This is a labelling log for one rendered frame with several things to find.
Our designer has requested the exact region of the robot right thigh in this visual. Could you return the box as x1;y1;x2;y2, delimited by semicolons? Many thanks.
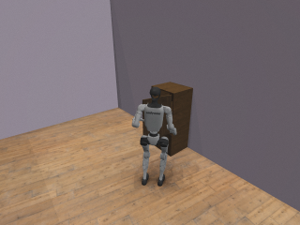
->
158;136;169;160

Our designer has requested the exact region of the cupboard door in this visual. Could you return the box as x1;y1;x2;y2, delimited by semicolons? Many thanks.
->
142;95;172;136

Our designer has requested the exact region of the robot right shin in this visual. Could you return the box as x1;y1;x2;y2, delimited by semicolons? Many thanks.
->
159;154;168;181

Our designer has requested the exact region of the right robot upper arm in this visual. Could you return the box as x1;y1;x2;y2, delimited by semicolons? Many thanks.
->
163;106;173;130

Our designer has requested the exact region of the left robot upper arm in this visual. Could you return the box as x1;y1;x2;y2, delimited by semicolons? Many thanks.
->
133;104;146;128

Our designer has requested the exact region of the right robot forearm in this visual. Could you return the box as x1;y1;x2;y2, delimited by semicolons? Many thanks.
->
170;124;176;134

